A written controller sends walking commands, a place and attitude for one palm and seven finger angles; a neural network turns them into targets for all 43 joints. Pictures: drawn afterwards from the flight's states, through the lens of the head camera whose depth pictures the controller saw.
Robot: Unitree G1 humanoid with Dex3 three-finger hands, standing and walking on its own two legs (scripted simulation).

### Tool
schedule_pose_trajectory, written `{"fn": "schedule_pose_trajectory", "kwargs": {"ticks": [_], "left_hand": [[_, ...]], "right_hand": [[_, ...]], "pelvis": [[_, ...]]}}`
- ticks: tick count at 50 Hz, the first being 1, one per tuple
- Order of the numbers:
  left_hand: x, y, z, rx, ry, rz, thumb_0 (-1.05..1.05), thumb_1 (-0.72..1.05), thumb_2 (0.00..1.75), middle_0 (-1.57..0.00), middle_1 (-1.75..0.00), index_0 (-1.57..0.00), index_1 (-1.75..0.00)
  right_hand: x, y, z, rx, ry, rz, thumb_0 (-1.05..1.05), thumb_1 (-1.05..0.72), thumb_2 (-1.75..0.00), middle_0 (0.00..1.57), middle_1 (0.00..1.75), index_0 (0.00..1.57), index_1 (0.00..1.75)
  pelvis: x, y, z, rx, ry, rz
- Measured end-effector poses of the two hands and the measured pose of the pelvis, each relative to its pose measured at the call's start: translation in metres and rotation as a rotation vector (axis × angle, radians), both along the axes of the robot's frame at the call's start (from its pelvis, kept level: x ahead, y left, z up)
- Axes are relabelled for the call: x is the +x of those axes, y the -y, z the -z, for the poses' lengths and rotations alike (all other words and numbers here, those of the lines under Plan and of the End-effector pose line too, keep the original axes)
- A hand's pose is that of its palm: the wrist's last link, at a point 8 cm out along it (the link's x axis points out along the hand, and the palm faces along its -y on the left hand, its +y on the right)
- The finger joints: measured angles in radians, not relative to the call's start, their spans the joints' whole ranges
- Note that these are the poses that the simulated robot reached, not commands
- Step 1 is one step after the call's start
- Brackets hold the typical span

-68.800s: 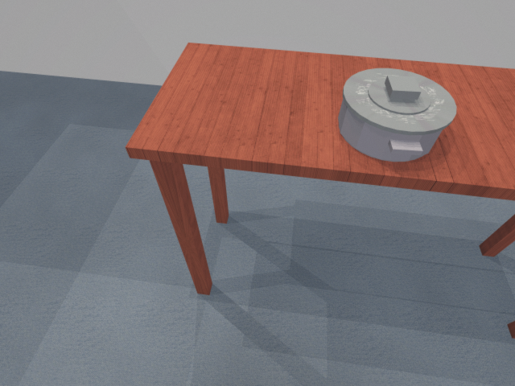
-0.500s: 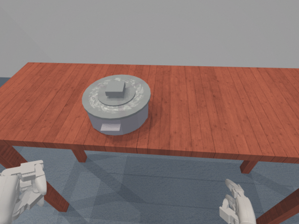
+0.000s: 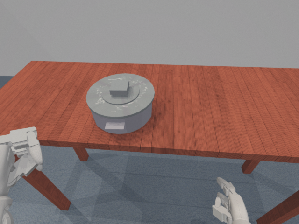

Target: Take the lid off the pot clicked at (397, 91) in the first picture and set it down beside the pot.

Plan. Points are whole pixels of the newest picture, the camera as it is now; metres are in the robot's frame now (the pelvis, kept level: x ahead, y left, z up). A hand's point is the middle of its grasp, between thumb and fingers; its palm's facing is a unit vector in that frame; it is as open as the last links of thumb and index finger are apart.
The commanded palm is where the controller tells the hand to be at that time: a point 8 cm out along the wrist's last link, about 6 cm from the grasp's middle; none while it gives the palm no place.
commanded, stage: reach forward and open the fingers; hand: left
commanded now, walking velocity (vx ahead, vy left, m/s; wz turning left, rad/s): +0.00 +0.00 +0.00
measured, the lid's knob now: (119, 87) +0.45 +0.16 +0.15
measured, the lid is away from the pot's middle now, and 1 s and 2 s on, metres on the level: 0.00 0.00 0.00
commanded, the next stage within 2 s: move the open hand above the knob in 1.14 s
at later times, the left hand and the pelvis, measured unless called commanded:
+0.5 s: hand (32, 153) +0.19 +0.26 +0.17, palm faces +0.05 -0.07 -1.00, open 3.6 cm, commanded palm +0.17 +0.26 +0.24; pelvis -0.04 +0.01 -0.01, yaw +2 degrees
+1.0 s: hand (34, 131) +0.22 +0.27 +0.20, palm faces -0.01 -0.03 -1.00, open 9.4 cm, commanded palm +0.19 +0.27 +0.27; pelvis -0.07 +0.02 -0.01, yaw +2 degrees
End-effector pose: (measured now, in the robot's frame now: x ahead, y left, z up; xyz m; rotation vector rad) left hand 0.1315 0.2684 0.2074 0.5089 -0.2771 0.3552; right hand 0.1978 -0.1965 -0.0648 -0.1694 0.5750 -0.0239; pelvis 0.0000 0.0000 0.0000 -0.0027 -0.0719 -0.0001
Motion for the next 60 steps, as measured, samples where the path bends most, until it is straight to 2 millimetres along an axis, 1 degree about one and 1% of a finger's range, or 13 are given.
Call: {"fn": "schedule_pose_trajectory", "kwargs": {"ticks": [3,6,11,14,17,21,28,35,41,46,52,56,60], "left_hand": [[0.002,0.000,-0.007,0.007,0.038,0.007,0.01,0.89,0.90,-1.30,-1.50,-1.31,-1.50],[0.007,0.006,-0.015,0.259,-0.030,-0.044,0.01,0.88,0.91,-1.30,-1.49,-1.31,-1.49],[0.012,0.013,-0.024,0.629,-0.162,-0.085,0.01,0.81,0.95,-1.29,-1.41,-1.29,-1.41],[0.015,0.010,-0.025,0.801,-0.255,-0.101,0.01,0.75,0.99,-1.27,-1.34,-1.28,-1.34],[0.020,0.003,-0.025,0.901,-0.336,-0.115,0.00,0.67,1.05,-1.26,-1.25,-1.26,-1.25],[0.025,-0.001,-0.022,0.928,-0.418,-0.099,0.00,0.55,1.12,-1.23,-1.12,-1.23,-1.12],[0.042,0.004,-0.022,0.973,-0.473,-0.001,0.00,0.32,1.26,-1.17,-0.88,-1.17,-0.88],[0.055,-0.003,-0.032,0.994,-0.511,0.019,0.00,0.09,1.41,-1.09,-0.63,-1.09,-0.63],[0.061,-0.001,-0.031,1.004,-0.522,0.062,0.00,-0.11,1.54,-1.02,-0.42,-1.02,-0.42],[0.068,-0.004,-0.040,1.015,-0.501,0.047,0.00,-0.26,1.64,-0.96,-0.25,-0.97,-0.25],[0.074,0.001,-0.045,1.005,-0.476,0.050,0.00,-0.36,1.70,-0.92,-0.14,-0.92,-0.14],[0.080,0.005,-0.048,1.025,-0.469,0.055,0.00,-0.39,1.72,-0.91,-0.11,-0.91,-0.11],[0.086,0.002,-0.056,1.030,-0.472,0.028,0.00,-0.40,1.73,-0.90,-0.09,-0.90,-0.09]], "right_hand": [[-0.007,0.003,0.003,-0.004,-0.016,0.006,0.01,-0.90,-0.90,0.21,0.30,0.20,0.30],[-0.011,0.006,0.007,-0.028,-0.058,-0.023,0.01,-0.90,-0.90,0.21,0.30,0.20,0.30],[-0.010,0.012,0.015,-0.014,-0.110,-0.030,0.02,-0.90,-0.90,0.21,0.30,0.20,0.30],[-0.007,0.012,0.019,0.000,-0.122,-0.033,0.02,-0.90,-0.90,0.20,0.30,0.20,0.30],[-0.004,0.010,0.021,0.021,-0.118,-0.039,0.02,-0.90,-0.90,0.20,0.30,0.20,0.30],[-0.001,0.004,0.019,0.044,-0.093,-0.045,0.02,-0.90,-0.90,0.20,0.30,0.20,0.30],[-0.004,-0.007,0.010,0.043,-0.055,-0.065,0.01,-0.90,-0.90,0.20,0.30,0.20,0.30],[-0.016,-0.012,0.008,0.049,-0.056,-0.072,0.01,-0.90,-0.90,0.20,0.30,0.20,0.30],[-0.028,-0.012,0.012,0.036,-0.076,-0.070,0.01,-0.90,-0.90,0.20,0.30,0.20,0.30],[-0.038,-0.013,0.016,0.029,-0.094,-0.067,0.01,-0.90,-0.90,0.20,0.30,0.20,0.30],[-0.046,-0.015,0.018,0.044,-0.096,-0.065,0.01,-0.90,-0.90,0.20,0.30,0.20,0.30],[-0.048,-0.016,0.019,0.043,-0.097,-0.068,0.01,-0.90,-0.90,0.20,0.30,0.20,0.30],[-0.049,-0.014,0.020,0.042,-0.100,-0.068,0.01,-0.90,-0.90,0.20,0.30,0.20,0.30]], "pelvis": [[-0.002,0.000,0.000,-0.001,0.002,0.002],[-0.006,-0.001,0.002,-0.002,-0.024,-0.002],[-0.017,-0.003,0.006,-0.005,-0.046,0.001],[-0.024,-0.004,0.008,-0.009,-0.055,-0.004],[-0.029,-0.004,0.009,-0.013,-0.059,-0.012],[-0.034,-0.006,0.008,-0.014,-0.054,-0.024],[-0.043,-0.006,0.006,-0.016,-0.030,-0.038],[-0.053,-0.009,0.004,-0.020,-0.022,-0.032],[-0.060,-0.014,0.004,-0.021,-0.015,-0.033],[-0.066,-0.016,0.005,-0.020,-0.011,-0.035],[-0.069,-0.019,0.005,-0.017,-0.010,-0.031],[-0.070,-0.018,0.006,-0.014,-0.008,-0.030],[-0.071,-0.016,0.006,-0.013,-0.011,-0.030]]}}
